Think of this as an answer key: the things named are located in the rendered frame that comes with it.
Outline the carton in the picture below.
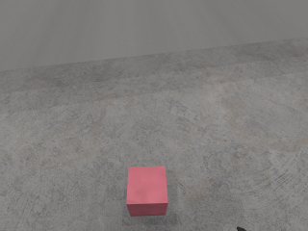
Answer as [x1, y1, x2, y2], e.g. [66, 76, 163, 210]
[126, 166, 168, 217]

